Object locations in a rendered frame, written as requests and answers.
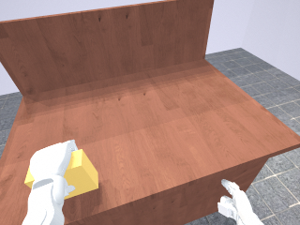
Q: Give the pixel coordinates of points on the robot left forearm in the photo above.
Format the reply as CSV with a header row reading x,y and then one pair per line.
x,y
46,201

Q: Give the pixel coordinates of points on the right robot hand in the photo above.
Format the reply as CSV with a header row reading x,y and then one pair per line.
x,y
229,207

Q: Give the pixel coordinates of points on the left robot hand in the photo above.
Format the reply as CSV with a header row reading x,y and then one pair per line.
x,y
53,159

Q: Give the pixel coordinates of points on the sponge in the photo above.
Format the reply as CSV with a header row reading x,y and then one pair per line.
x,y
80,173

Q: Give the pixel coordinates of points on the table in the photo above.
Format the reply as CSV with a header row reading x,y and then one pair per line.
x,y
131,86

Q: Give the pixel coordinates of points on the robot right forearm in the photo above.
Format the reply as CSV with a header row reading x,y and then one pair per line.
x,y
246,217

